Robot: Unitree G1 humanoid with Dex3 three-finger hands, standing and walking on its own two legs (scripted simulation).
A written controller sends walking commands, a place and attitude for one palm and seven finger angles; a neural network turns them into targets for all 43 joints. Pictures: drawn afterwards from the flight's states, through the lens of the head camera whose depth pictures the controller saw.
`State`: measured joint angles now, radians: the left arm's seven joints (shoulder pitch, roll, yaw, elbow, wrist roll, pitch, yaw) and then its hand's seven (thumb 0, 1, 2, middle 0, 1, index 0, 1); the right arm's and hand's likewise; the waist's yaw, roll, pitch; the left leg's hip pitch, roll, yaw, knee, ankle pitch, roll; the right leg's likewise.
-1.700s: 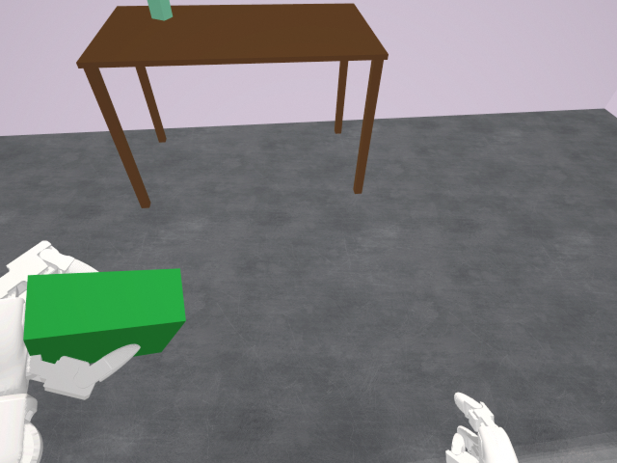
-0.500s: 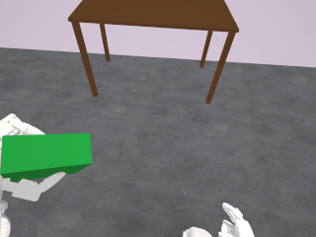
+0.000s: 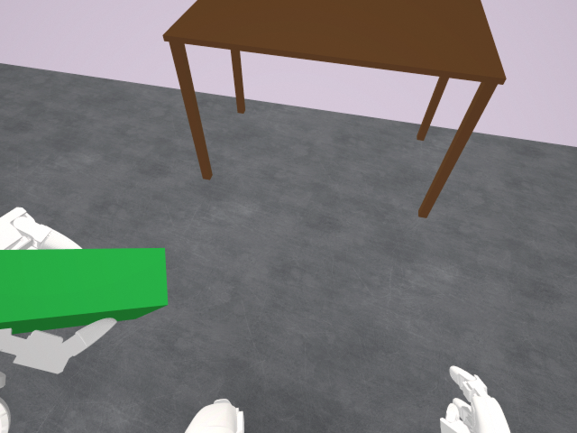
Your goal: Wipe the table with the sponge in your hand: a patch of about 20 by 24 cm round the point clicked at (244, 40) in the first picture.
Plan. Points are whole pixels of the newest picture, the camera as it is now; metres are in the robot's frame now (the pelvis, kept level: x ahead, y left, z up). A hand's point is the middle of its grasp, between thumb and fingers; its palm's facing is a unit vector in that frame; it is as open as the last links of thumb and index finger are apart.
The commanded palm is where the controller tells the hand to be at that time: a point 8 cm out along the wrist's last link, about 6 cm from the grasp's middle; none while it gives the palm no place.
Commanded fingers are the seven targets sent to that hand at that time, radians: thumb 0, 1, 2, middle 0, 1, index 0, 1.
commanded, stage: walk to a spot facing it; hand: left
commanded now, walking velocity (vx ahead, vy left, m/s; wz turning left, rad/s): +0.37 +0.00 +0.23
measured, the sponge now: (106, 290) +0.22 +0.20 +0.16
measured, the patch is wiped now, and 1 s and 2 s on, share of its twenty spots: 0.00 0.00 0.00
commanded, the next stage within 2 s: none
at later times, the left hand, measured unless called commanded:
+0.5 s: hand (119, 192) +0.34 +0.22 +0.17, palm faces +0.50 -0.72 -0.48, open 9.7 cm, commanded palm +0.28 +0.26 +0.18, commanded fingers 0.00 0.10 1.30 -1.20 -1.60 -1.20 -1.60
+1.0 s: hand (128, 122) +0.46 +0.25 +0.18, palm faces +0.55 -0.71 -0.43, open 9.7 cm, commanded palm +0.38 +0.28 +0.18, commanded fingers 0.00 0.10 1.30 -1.20 -1.60 -1.20 -1.60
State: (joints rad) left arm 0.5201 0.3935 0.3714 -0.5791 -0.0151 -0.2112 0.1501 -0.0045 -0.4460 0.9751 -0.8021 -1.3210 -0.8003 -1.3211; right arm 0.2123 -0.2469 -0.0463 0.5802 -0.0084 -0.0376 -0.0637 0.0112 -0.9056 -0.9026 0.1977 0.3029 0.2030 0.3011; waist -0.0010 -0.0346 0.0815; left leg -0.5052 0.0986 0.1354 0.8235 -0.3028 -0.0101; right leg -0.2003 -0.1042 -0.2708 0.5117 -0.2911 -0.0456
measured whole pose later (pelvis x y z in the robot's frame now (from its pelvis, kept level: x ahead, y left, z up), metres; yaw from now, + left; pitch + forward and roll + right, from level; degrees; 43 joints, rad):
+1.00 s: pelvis +0.29 -0.03 -0.01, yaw +12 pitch +0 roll +0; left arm 0.46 0.39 0.39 -0.57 -0.03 -0.21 0.15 -0.01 -0.45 0.98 -0.80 -1.32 -0.80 -1.32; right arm 0.17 -0.12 0.00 0.58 0.01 -0.09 -0.03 0.01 -0.91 -0.90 0.20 0.30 0.20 0.30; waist -0.02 -0.01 0.07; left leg -0.31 0.08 0.13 0.57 -0.25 0.01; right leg -0.50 -0.12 -0.10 1.04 -0.44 0.04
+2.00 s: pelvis +0.54 -0.03 +0.00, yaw +41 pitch -1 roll +3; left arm 0.43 0.30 0.32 -0.47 -0.02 -0.14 0.15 0.00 -0.45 0.98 -0.80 -1.33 -0.80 -1.33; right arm 0.17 -0.23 0.00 0.66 -0.01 -0.05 -0.06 0.01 -0.90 -0.90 0.20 0.30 0.21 0.30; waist 0.02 0.03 0.08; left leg -0.54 0.03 0.06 1.20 -0.45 -0.05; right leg -0.23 -0.14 -0.22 0.58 -0.31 -0.01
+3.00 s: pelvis +0.51 -0.09 -0.01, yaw +24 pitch -1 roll +1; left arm 0.46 0.38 0.37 -0.51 -0.02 -0.19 0.12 0.00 -0.45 0.99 -0.80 -1.33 -0.79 -1.33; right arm 0.21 -0.24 -0.04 0.52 0.00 0.01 -0.03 0.01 -0.91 -0.90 0.20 0.30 0.20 0.30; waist 0.02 -0.05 0.03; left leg -0.21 0.05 0.12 0.51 -0.28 -0.02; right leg -0.54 0.09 0.03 0.88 -0.35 0.01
